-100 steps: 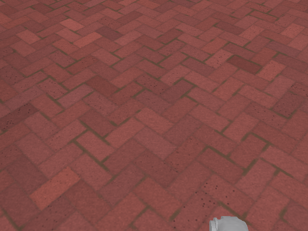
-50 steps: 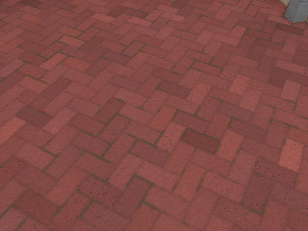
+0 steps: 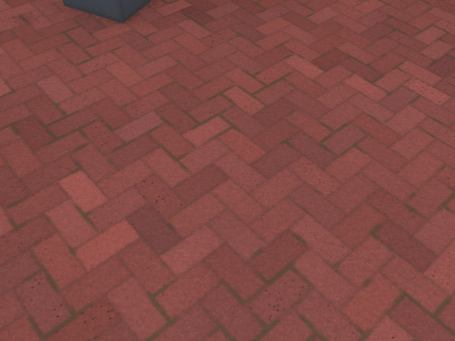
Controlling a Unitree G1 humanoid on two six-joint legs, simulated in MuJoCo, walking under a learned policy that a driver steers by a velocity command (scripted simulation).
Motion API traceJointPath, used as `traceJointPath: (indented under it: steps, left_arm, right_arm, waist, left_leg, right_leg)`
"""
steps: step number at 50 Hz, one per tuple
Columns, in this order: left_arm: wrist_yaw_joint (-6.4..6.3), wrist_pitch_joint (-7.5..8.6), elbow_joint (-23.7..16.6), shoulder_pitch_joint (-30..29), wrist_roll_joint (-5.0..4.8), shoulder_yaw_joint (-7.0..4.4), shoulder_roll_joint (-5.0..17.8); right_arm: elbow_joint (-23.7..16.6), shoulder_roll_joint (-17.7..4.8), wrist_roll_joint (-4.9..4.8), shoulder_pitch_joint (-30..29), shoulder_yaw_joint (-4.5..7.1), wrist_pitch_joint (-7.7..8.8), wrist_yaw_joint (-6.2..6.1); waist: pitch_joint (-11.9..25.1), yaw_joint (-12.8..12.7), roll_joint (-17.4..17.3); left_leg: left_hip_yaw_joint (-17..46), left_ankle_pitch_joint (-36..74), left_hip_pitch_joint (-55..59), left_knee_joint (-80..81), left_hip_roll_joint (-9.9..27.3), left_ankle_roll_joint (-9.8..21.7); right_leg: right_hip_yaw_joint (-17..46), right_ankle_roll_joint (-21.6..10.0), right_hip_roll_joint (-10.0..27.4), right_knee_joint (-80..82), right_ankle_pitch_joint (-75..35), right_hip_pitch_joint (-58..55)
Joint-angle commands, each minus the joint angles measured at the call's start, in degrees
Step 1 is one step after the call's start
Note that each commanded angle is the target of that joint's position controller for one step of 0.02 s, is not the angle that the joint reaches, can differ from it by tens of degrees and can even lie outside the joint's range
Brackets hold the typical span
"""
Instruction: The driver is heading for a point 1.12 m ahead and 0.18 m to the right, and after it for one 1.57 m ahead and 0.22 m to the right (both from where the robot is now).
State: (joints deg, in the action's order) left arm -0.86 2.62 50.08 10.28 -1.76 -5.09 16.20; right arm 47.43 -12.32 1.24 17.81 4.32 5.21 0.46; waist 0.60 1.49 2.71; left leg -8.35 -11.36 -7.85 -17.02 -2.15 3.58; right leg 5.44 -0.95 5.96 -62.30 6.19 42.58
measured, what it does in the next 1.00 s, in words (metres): walks ahead: right foot, then left foot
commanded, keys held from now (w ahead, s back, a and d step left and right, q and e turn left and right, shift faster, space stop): w+e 0.36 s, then w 0.24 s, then w+q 0.40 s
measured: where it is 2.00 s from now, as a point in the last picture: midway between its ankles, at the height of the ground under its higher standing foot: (262, 178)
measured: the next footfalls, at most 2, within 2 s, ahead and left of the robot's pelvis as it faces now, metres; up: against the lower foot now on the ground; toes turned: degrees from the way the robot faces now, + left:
right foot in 0.30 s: +0.31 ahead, -0.16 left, +0.00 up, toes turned -13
left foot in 0.82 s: +0.67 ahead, -0.04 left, +0.00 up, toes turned -13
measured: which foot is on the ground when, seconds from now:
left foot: down 0.00-0.28, up 0.30-0.80, down 0.82-1.00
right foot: up 0.00-0.28, down 0.30-0.84, up 0.86-1.00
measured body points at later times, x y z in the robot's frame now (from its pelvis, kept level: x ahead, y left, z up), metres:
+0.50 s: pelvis +0.27 -0.08 +0.00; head +0.31 -0.10 +0.44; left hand +0.43 +0.16 -0.12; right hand +0.36 -0.38 -0.11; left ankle +0.33 +0.08 -0.66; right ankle +0.27 -0.15 -0.75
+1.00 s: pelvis +0.58 -0.09 -0.01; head +0.61 -0.09 +0.44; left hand +0.77 +0.15 -0.11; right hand +0.63 -0.38 -0.12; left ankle +0.63 -0.03 -0.75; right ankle +0.53 -0.24 -0.66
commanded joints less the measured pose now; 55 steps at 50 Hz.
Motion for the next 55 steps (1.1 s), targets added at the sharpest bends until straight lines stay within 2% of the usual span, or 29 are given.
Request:
traceJointPath:
  steps: [1,5,9,12,13,14,15,16,17,18,19,20,21,24,27,30,35,38,40,41,42,43,44,45,46,47,50,53,55]
  left_arm:
    - [0.62,0.38,-3.07,-0.47,0.59,-0.36,1.75]
    - [2.1,0.33,-5.67,-7.61,0.81,0.61,0.29]
    - [3.57,0.32,-9.32,-13.07,0.65,1.19,-0.17]
    - [4.31,0.19,-10.83,-10.5,0.46,0.21,1.98]
    - [4.29,0.1,-10.2,-5.92,0.24,-0.67,3.61]
    - [3.96,0.09,-8.33,2.52,0.1,-2.18,6.37]
    - [2.85,-0.27,-6.04,12.1,0.4,-4.19,11.0]
    - [2.27,-0.06,-5.79,12.15,-0.08,-4.93,16.73]
    - [2.25,0.43,-7.31,15.13,0.84,-3.7,13.74]
    - [2.08,0.79,-7.21,13.5,1.34,-2.86,10.18]
    - [1.99,1.07,-7.92,8.96,0.81,-2.0,7.27]
    - [1.98,1.18,-8.9,4.39,0.76,-1.23,4.94]
    - [1.78,1.37,-9.78,2.02,1.35,-0.52,3.17]
    - [1.32,1.98,-9.52,2.43,1.44,-0.56,4.54]
    - [0.52,2.14,-8.46,4.85,1.14,-0.95,6.38]
    - [0.46,1.99,-7.52,7.34,0.81,-0.85,6.49]
    - [0.58,1.69,-5.56,11.03,1.14,-0.9,7.13]
    - [0.01,0.97,-5.32,9.92,1.28,-1.34,8.31]
    - [-0.4,0.49,-6.11,7.18,1.26,-1.37,8.89]
    - [-0.72,0.57,-7.12,6.24,1.74,-0.87,8.01]
    - [-0.32,1.67,-8.89,12.18,2.59,0.55,3.7]
    - [0.46,3.15,-8.59,12.02,2.64,1.31,3.2]
    - [1.27,4.32,-10.08,7.61,0.85,0.57,6.62]
    - [1.43,4.99,-11.47,2.81,0.25,0.77,6.81]
    - [1.18,5.26,-12.15,0.62,1.38,0.69,6.47]
    - [0.78,4.92,-12.39,0.72,2.4,0.21,6.74]
    - [0.11,3.37,-12.97,2.81,2.82,0.25,5.23]
    - [-0.31,2.93,-14.62,-2.49,3.02,0.94,3.53]
    - [0.07,3.21,-14.98,-5.96,2.76,1.52,2.12]
  right_arm:
    - [-2.92,-7.19,0.01,-3.48,1.51,1.32,-1.12]
    - [-1.01,-8.61,-0.53,-0.87,1.97,0.98,-1.91]
    - [0.84,-9.77,-1.33,1.99,2.54,-0.54,-2.16]
    - [0.39,-12.32,-2.13,0.11,3.06,-1.6,-2.63]
    - [0.19,-13.39,-2.27,-0.73,3.25,-2.03,-2.86]
    - [-0.06,-14.04,-2.56,-2.27,3.25,-2.31,-2.96]
    - [-0.9,-13.34,-2.11,-2.63,2.9,-1.88,-3.14]
    - [-3.79,-3.84,0.32,2.32,0.13,-0.23,-1.93]
    - [-5.14,-6.39,-2.05,-1.98,-0.07,2.7,-0.87]
    - [-6.71,-8.81,-4.18,-7.92,0.6,3.98,-0.35]
    - [-6.53,-8.69,-3.76,-8.3,0.33,4.38,-0.54]
    - [-5.76,-9.08,-2.16,-8.41,0.7,4.08,-1.03]
    - [-5.51,-9.63,-1.5,-7.32,1.21,3.23,-1.12]
    - [-5.89,-7.62,-1.04,-6.39,0.97,0.99,-1.19]
    - [-7.68,-6.06,-0.58,-11.9,0.14,0.45,-1.22]
    - [-8.66,-5.05,-1.14,-17.36,-0.49,0.75,-0.51]
    - [-10.67,-6.32,-2.28,-22.91,-0.67,1.05,1.26]
    - [-11.14,-7.42,-2.31,-20.64,-0.37,1.18,2.47]
    - [-8.42,-10.27,-1.91,-10.17,1.21,0.96,2.39]
    - [-6.47,-13.01,-1.59,-1.35,2.32,0.75,2.02]
    - [-6.31,-18.37,-1.1,4.58,3.61,0.67,1.74]
    - [-5.39,-15.5,-2.39,6.25,2.8,0.3,1.85]
    - [-6.2,-12.79,-2.58,3.58,2.0,-0.15,1.45]
    - [-7.4,-11.78,-2.07,0.02,1.68,-0.5,1.14]
    - [-7.94,-10.99,-1.6,-2.76,1.34,-0.7,1.08]
    - [-8.58,-9.72,-1.24,-4.41,0.8,-0.59,0.97]
    - [-9.16,-9.96,-1.61,-5.16,0.88,-0.5,0.53]
    - [-8.44,-12.1,-2.1,-3.04,1.63,-0.62,-0.47]
    - [-7.57,-11.76,-2.42,-1.38,1.52,-0.97,-0.84]
  waist:
    - [-1.26,-1.95,-5.79]
    - [-4.22,0.91,-5.03]
    - [-6.08,2.72,-5.13]
    - [-2.21,-0.43,-8.41]
    - [0.54,-3.24,-9.76]
    - [4.74,-8.08,-9.17]
    - [9.78,-12.23,-5.28]
    - [13.42,-5.22,10.97]
    - [22.23,-8.4,6.67]
    - [15.29,-9.54,3.68]
    - [10.19,-6.71,-1.03]
    - [6.54,-4.09,-3.44]
    - [5.11,-2.08,-2.95]
    - [2.69,-0.15,-1.94]
    - [0.62,-1.79,-0.89]
    - [0.07,-4.5,0.55]
    - [-2.38,-7.14,1.18]
    - [-1.09,-4.93,2.19]
    - [5.51,0.93,2.4]
    - [10.81,4.82,0.17]
    - [18.65,3.22,-11.85]
    - [22.25,3.72,-17.79]
    - [15.48,4.66,-13.01]
    - [9.12,4.08,-7.48]
    - [4.46,2.07,-2.97]
    - [2.88,0.04,-2.59]
    - [2.15,-2.57,-5.81]
    - [1.03,-1.28,-5.75]
    - [1.27,0.41,-6.76]
  left_leg:
    - [5.31,17.28,0.91,8.78,15.79,5.91]
    - [0.97,17.39,4.86,9.69,16.69,4.83]
    - [-1.52,24.58,13.67,5.58,19.02,4.36]
    - [-4.04,50.49,14.93,-3.72,18.91,2.71]
    - [-4.53,58.65,14.62,-10.48,18.55,2.07]
    - [-5.55,58.9,11.43,-21.45,16.74,0.61]
    - [-5.41,43.02,-1.75,-37.97,14.13,-1.97]
    - [-1.13,-16.81,-29.7,-59.43,2.2,-5.71]
    - [13.06,-22.27,-37.37,-67.33,-0.64,-4.86]
    - [14.39,-16.87,-42.33,-66.35,2.63,-3.38]
    - [13.87,-11.42,-40.51,-60.71,5.82,-2.45]
    - [12.97,-8.91,-36.12,-55.98,7.94,-2.78]
    - [13.0,-7.29,-31.68,-53.36,9.4,-3.15]
    - [11.46,-4.64,-28.79,-46.29,10.26,-4.73]
    - [10.0,6.26,-29.54,-34.44,9.59,-5.76]
    - [8.78,17.37,-26.1,-21.87,7.12,-5.32]
    - [8.69,15.94,-31.89,-15.05,6.12,-2.09]
    - [7.5,7.52,-29.56,-13.73,4.06,1.13]
    - [4.42,7.3,-14.02,-11.94,-0.37,3.81]
    - [9.89,11.5,0.8,-12.94,2.94,6.34]
    - [35.07,7.65,23.33,-11.99,16.58,15.69]
    - [53.56,-0.58,30.74,-2.6,21.27,19.49]
    - [48.64,-8.3,27.05,-1.16,19.75,16.55]
    - [41.9,-6.58,18.43,-0.15,17.81,14.7]
    - [37.29,-1.36,9.46,1.17,15.9,13.68]
    - [34.05,4.41,3.69,2.48,14.11,13.02]
    - [29.28,12.97,-3.63,4.33,11.37,13.47]
    - [24.73,16.43,-7.15,4.39,8.76,11.95]
    - [21.74,15.45,-7.72,3.58,6.87,9.87]
  right_leg:
    - [2.36,0.05,0.56,7.38,-8.97,1.87]
    - [-2.23,-0.75,0.08,17.69,-12.83,1.56]
    - [-6.27,-2.66,-0.83,22.99,-5.84,4.1]
    - [-12.08,-5.66,-5.7,24.32,3.32,-6.42]
    - [-13.46,-6.99,-8.04,24.59,6.11,-12.78]
    - [-13.64,-8.96,-10.26,29.27,2.96,-24.7]
    - [-4.98,-11.8,-6.65,31.57,0.07,-42.89]
    - [25.63,-22.15,8.43,34.05,3.03,-63.15]
    - [42.58,-25.84,13.17,43.55,9.03,-68.64]
    - [34.34,-22.27,11.47,44.88,5.89,-64.75]
    - [26.02,-19.67,9.45,44.72,1.61,-55.7]
    - [20.26,-18.0,7.61,45.33,-4.29,-46.25]
    - [16.48,-17.42,6.18,46.64,-8.79,-39.92]
    - [11.05,-16.83,4.45,49.75,-14.93,-31.8]
    - [5.22,-14.48,1.72,50.87,-18.13,-29.69]
    - [2.08,-11.8,-0.29,50.39,-14.03,-30.11]
    - [3.65,-10.88,5.53,47.99,-11.67,-42.38]
    - [1.56,-8.9,7.21,42.76,-26.18,-47.79]
    - [-2.54,-6.73,4.53,30.85,-44.35,-46.62]
    - [-4.69,-4.8,2.4,18.27,-39.13,-38.3]
    - [-7.24,-0.21,-6.13,-4.69,-12.77,-15.56]
    - [-0.74,0.8,-11.04,-14.06,23.92,-2.9]
    - [2.4,0.15,-7.24,-17.51,21.47,3.61]
    - [1.19,-0.38,-4.8,-15.07,16.97,4.12]
    - [0.39,-0.34,-2.93,-9.83,14.06,2.23]
    - [0.29,0.03,-1.32,-5.62,12.08,-1.59]
    - [-0.98,2.16,-0.63,1.18,10.74,-5.38]
    - [-2.1,4.14,-1.78,12.33,1.28,-6.16]
    - [-2.72,4.4,-3.04,21.06,-6.81,-9.36]
Keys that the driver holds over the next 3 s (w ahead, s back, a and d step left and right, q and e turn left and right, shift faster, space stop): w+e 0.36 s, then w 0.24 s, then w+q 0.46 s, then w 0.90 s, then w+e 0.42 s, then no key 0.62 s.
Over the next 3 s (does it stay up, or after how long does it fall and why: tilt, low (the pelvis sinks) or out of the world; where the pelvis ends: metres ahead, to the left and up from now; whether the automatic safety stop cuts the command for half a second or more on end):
stays up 1.52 -0.22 -0.02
